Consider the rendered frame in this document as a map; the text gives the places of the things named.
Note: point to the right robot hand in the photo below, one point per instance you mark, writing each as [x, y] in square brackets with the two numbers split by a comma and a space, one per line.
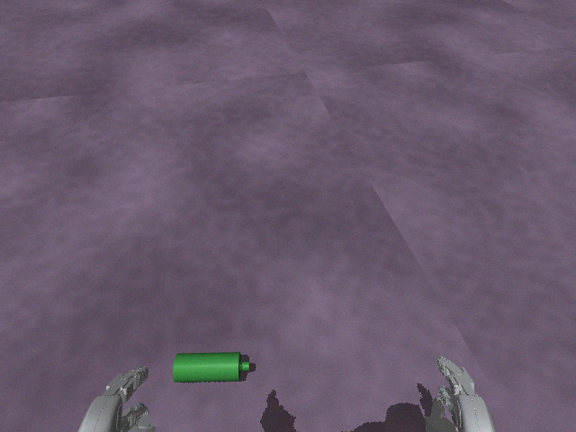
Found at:
[470, 412]

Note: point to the bottle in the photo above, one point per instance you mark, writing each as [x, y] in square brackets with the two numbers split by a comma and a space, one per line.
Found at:
[208, 367]

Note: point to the left robot hand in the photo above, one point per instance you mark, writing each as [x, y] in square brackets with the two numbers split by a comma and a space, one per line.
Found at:
[105, 413]

